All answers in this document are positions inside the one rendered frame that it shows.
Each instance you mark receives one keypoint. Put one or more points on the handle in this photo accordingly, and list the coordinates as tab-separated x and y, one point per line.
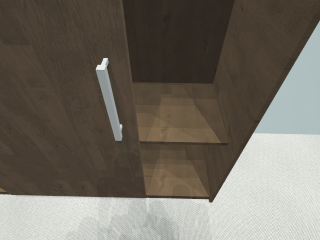
106	89

